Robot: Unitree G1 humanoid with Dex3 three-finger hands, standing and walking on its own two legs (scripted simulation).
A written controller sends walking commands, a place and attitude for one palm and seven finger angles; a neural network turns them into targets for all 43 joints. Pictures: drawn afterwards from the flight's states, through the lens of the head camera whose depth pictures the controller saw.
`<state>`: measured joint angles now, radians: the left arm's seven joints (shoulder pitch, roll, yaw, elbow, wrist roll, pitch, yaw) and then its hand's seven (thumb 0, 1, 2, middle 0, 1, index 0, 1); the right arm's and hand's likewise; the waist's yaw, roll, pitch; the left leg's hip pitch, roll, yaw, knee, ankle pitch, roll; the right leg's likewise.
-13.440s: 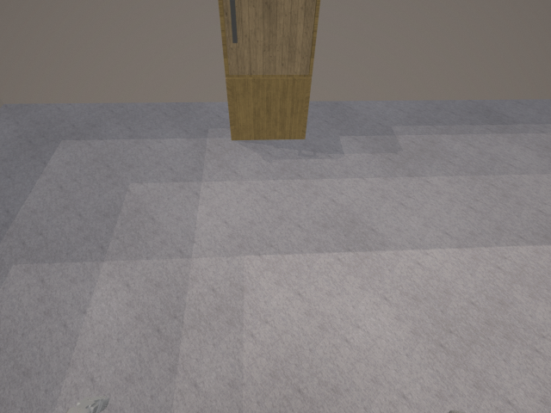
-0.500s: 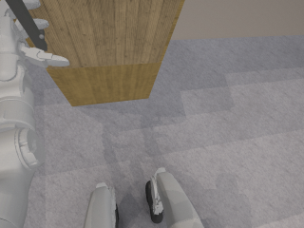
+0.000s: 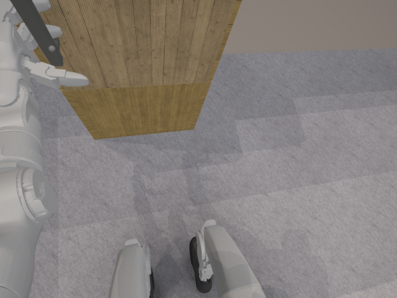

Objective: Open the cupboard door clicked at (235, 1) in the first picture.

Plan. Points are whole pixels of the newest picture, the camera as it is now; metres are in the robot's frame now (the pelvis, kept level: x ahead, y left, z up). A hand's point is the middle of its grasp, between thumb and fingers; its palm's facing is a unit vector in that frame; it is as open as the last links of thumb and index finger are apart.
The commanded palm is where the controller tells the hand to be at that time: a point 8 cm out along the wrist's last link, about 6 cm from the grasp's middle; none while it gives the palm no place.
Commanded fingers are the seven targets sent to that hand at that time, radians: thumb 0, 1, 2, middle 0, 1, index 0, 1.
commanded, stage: close the thumb around the handle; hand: left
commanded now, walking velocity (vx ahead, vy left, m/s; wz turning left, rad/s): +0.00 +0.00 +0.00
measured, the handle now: (37, 18) +0.61 +0.21 +0.06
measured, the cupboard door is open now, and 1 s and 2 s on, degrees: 0 4 44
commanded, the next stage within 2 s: pull the door open along its arc in 0.60 s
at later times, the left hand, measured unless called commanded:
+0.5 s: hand (49, 49) +0.56 +0.19 +0.05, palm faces +0.04 -1.00 -0.03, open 6.1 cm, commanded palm +0.54 +0.22 +0.04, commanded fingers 0.00 0.90 0.90 -0.40 -1.35 -0.40 -1.35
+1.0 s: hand (58, 64) +0.53 +0.18 +0.05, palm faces +0.04 -1.00 -0.02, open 5.7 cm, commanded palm +0.48 +0.21 +0.04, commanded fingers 0.00 0.90 0.90 -0.40 -1.35 -0.40 -1.35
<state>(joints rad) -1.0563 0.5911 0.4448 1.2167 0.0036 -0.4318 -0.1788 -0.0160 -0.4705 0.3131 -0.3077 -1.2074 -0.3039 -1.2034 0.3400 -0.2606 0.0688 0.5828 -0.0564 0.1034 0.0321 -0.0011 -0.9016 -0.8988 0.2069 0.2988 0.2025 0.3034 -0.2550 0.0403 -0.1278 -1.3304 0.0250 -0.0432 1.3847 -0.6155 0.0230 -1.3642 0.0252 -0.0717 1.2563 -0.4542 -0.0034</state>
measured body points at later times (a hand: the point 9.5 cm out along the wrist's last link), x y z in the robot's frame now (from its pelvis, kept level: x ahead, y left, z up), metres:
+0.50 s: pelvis +0.00 +0.01 +0.00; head +0.19 +0.04 +0.41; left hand +0.55 +0.25 +0.05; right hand +0.00 -0.25 -0.10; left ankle +0.00 +0.10 -0.60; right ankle +0.06 -0.12 -0.60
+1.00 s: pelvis +0.01 +0.00 +0.01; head +0.18 +0.03 +0.42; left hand +0.52 +0.23 +0.05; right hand +0.01 -0.25 -0.10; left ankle +0.00 +0.10 -0.60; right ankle +0.06 -0.12 -0.60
